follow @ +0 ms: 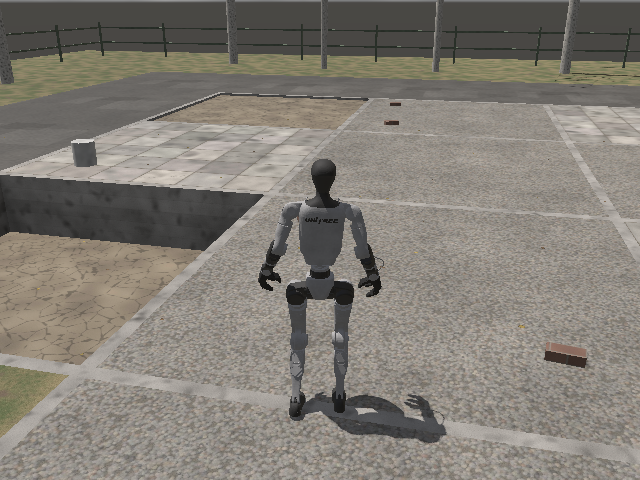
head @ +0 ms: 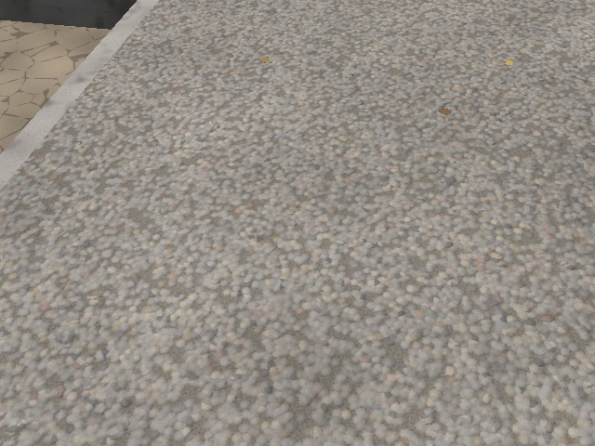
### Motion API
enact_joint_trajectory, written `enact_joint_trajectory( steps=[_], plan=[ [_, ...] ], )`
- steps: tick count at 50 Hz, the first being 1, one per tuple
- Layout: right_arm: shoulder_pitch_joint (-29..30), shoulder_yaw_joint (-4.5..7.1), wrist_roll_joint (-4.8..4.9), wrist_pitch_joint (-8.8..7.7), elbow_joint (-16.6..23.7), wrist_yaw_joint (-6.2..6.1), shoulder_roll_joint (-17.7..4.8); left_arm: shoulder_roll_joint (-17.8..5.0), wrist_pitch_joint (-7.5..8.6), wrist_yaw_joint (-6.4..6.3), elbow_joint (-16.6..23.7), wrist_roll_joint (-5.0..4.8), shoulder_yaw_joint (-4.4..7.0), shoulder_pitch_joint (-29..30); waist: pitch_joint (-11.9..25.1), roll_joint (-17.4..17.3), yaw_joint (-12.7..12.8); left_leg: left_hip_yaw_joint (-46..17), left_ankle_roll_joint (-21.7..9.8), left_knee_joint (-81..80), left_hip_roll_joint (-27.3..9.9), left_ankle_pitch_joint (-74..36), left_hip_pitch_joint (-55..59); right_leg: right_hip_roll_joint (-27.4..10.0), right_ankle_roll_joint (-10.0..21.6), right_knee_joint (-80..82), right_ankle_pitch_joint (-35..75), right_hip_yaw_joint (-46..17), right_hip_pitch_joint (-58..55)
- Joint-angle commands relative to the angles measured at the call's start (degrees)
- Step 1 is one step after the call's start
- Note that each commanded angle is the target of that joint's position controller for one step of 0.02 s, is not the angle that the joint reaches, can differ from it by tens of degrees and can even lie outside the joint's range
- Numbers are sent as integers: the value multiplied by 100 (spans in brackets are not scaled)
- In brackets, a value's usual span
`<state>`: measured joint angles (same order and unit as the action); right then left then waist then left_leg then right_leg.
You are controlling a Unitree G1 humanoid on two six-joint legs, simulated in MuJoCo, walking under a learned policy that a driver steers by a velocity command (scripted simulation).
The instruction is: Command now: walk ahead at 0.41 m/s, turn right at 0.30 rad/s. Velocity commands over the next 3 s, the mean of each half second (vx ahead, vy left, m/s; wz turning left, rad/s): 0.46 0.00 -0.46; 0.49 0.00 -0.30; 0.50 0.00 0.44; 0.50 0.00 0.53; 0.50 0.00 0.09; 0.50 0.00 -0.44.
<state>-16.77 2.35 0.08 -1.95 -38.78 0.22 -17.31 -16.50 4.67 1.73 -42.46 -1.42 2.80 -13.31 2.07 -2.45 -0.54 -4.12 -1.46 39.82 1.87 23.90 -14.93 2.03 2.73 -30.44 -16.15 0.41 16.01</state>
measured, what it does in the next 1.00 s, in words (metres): walks ahead, turning right: left foot, then right foot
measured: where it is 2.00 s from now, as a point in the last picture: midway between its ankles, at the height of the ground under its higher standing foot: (413, 269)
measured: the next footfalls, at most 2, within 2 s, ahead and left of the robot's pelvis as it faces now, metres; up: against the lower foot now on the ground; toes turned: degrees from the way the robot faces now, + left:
left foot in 0.38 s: +0.37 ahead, +0.09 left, +0.00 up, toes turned -17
right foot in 0.88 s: +0.53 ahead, -0.28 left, +0.00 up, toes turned -29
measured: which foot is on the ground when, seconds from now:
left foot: up 0.00-0.36, down 0.38-0.90, up 0.92-1.00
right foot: down 0.00-0.38, up 0.40-0.86, down 0.88-1.00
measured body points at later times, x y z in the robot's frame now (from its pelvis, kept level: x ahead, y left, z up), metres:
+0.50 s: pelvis +0.25 +0.01 +0.00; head +0.28 +0.00 +0.45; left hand +0.37 +0.27 -0.12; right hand +0.38 -0.29 -0.08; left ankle +0.33 +0.10 -0.73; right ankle +0.08 -0.09 -0.64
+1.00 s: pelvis +0.48 -0.15 +0.00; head +0.51 -0.18 +0.45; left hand +0.75 +0.01 -0.08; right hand +0.40 -0.42 -0.14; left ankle +0.44 +0.05 -0.64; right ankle +0.50 -0.26 -0.73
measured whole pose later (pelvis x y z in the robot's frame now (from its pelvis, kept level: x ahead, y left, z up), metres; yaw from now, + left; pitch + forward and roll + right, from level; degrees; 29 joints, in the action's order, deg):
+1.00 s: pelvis +0.48 -0.15 +0.00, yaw -24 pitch +1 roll +1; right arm -18.6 2.8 2.3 -3.7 -48.6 0.9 -18.0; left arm -15.1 3.3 1.4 -36.5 0.3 1.9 -8.1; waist -4.2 -0.9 -1.8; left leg -1.9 -0.2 65.5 -3.3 24.0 -20.1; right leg -0.9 2.6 -31.4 -10.6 4.0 21.9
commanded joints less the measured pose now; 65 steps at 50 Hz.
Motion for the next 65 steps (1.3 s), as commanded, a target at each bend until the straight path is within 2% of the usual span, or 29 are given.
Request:
enact_joint_trajectory(
  steps=[1, 5, 11, 13, 17, 18, 19, 20, 21, 22, 23, 24, 25, 26, 28, 34, 40, 42, 43, 44, 45, 46, 47, 48, 50, 53, 56, 60, 65],
  plan=[
    [855, 211, 157, -409, 883, -11, -824, -1100, 100, -5, 121, 71, 288, -1084, -561, 1180, 506, -145, 41, 2304, -189, 484, -3703, -2215, 1622, 1900, -1734, -4073, -2319],
    [1067, 186, -89, -528, 830, 105, -570, -761, -24, -132, 271, 58, 163, -860, -480, 747, 327, 26, 182, 1607, -439, -834, -3304, -1416, 1155, 1893, 513, -2535, -1975],
    [1954, 29, -6, -512, 918, 181, -132, -922, -175, -329, 123, 11, 222, -1082, -553, 885, 532, 362, 513, -500, -3, -2286, -1799, -863, 870, 1805, 1622, -1624, -764],
    [2129, 68, 51, -519, 945, 194, -240, -974, -196, -344, 60, -38, 250, -1230, -549, 914, 560, 256, 488, -843, 56, -2535, -1418, -988, 821, 1734, 1504, -1850, -689],
    [1743, 238, 101, -546, 861, 138, -603, -1034, -235, -358, 58, -62, 323, -1070, -414, 1071, 199, 77, 201, -1218, -27, -2131, -672, -1209, 567, 1177, 2159, -2226, -1042],
    [1227, 331, 83, -554, 734, 91, -748, -968, -245, -342, 100, -40, 310, -975, -102, 1041, -92, 193, 37, -1423, 7, -2122, 77, -999, 436, 594, 2856, -2086, -996],
    [460, 423, 34, -554, 608, 37, -931, -802, -249, -308, 203, 31, 255, -878, 565, 920, -482, -49, -225, -1342, -368, -2089, 1347, -687, 263, -513, 2857, -1907, -584],
    [-536, 496, -29, -493, 532, -34, -1304, -347, -236, -299, 384, 217, 107, -989, 1635, 13, -746, -1267, -565, -1155, -1509, -1539, 2999, -202, 95, -2273, 1098, -1464, 305],
    [-516, 492, -106, -439, 363, 62, -1444, -12, -181, -284, 489, -59, -2, -1883, 2132, -2099, -151, -4097, -1371, -2056, -2664, -169, 4029, 326, -149, -3874, -1907, -1140, 2091],
    [-228, 361, -45, -423, 483, 63, -767, -702, -196, -302, 304, -171, 140, -1606, 1308, -1090, -283, -3891, -1188, -2337, -2461, 619, 3366, -169, -198, -4440, -1479, -1224, 2595],
    [45, 296, 0, -399, 471, 29, -515, -942, -217, -287, 395, -146, 211, -950, 531, -488, -371, -2777, -993, -2357, -2228, 184, 2572, -373, -212, -4405, -909, -978, 2670],
    [242, 269, -28, -390, 412, 38, -469, -841, -229, -292, 439, -73, 200, -674, 147, -37, -256, -2095, -929, -2449, -1977, -695, 1883, -581, -243, -4272, -540, -850, 2459],
    [358, 251, -64, -386, 330, 41, -376, -769, -229, -267, 511, -8, 215, -492, -107, -57, -163, -1618, -920, -2585, -1772, -1207, 1433, -719, -251, -4040, -333, -836, 2355],
    [435, 243, -111, -412, 279, 26, -363, -670, -259, -228, 542, -35, 212, -515, -178, -273, -40, -1227, -893, -2743, -1655, -1459, 1109, -844, -252, -3931, -205, -812, 2120],
    [480, 262, -55, -484, 149, 25, -344, -447, -333, -197, 603, -51, 164, -438, -306, -332, 23, -759, -987, -3000, -1629, -1773, 832, -918, -285, -3707, -157, -686, 2113],
    [521, 375, -14, -476, -138, 3, -741, -314, -286, -50, 877, 14, 58, 316, -548, -42, -84, 446, -973, -3240, -1560, -2653, 899, -956, -361, -2017, 1279, -474, 2271],
    [-194, 425, 208, -316, -597, 47, -1069, -306, -177, 91, 1282, 37, -3, 1336, -797, 75, -327, 685, -857, -3073, -1783, -3061, 1498, -609, 0, -490, 1131, -91, 1829],
    [-220, 425, 256, -220, -709, 42, -1214, -531, -157, 88, 1265, 87, 103, 1039, -506, -93, 8, 658, -763, -2393, -1807, -4588, 1781, -351, 186, -165, 663, 149, 1148],
    [-145, 387, 265, -176, -746, 34, -1203, -733, -150, 60, 1059, 105, 228, 292, -49, -100, 484, 837, -618, -1494, -1619, -5312, 1590, -159, 332, 143, 919, 324, 34],
    [-214, 281, 207, -191, -747, 14, -992, -1069, -174, -13, 790, 121, 392, -622, 553, -65, 901, 966, -399, -299, -1333, -4932, 774, -277, 473, -14, 1219, 164, -1545],
    [-589, 55, 69, -264, -496, 54, -361, -1733, -198, -113, 713, 272, 530, -1354, 1583, 1083, 896, 1069, 35, 2053, -593, -2211, -1411, -1978, 1215, 7, 766, -2185, -3872],
    [-661, 28, 112, -348, -599, 65, -375, -1519, -189, -121, 787, 233, 442, -1375, 2425, 1413, 858, 4, 137, 3261, -30, 962, -2019, -2703, 1593, 907, 492, -4061, -4024],
    [-236, 209, 307, -366, -504, 84, -921, -1139, -158, -87, 766, 213, 313, -1047, 1578, 987, 896, -347, 93, 3612, -307, 774, -2529, -2540, 1326, 1077, 313, -3307, -3348],
    [77, 197, 342, -363, -382, 79, -850, -950, -129, -80, 700, 164, 256, -749, 765, 959, 692, -126, 54, 3418, -601, 354, -2708, -2289, 1135, 1189, 447, -2418, -2569],
    [79, 226, 176, -249, -442, 21, -711, -544, -19, -45, 636, 168, 154, -156, 112, 900, 264, -91, 96, 2838, -973, -463, -2247, -1821, 888, 1630, 799, -1408, -1351],
    [-245, 195, 190, -23, -596, 4, -386, -458, 173, -53, 502, 221, 183, 132, -115, 782, -24, -126, 230, 2720, -1016, -1047, -1816, -1730, 924, 2187, 1306, -666, -700],
    [142, 196, 164, 30, -463, -19, -314, -510, 227, -127, 297, 273, 230, 71, -436, 624, 5, -275, 309, 2052, -990, -1737, -2279, -1648, 847, 2349, 1740, -15, -809],
    [782, 109, 114, -38, -261, 129, -141, -712, 173, -215, 142, 229, 293, -59, -654, 504, 221, 79, 247, 634, -894, -2714, -2229, -1579, 721, 2449, 1857, 646, -1050],
    [1549, 64, 112, -41, 155, 306, -144, -938, -10, -246, -130, 83, 397, -468, -929, 391, 476, 459, -42, -203, -807, -2335, -2565, -1891, 648, 2164, 2290, 954, -1982]
  ],
)
Over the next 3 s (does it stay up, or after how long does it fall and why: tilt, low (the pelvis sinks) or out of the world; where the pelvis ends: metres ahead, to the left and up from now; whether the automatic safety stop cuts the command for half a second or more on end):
stays up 1.56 -0.20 -0.02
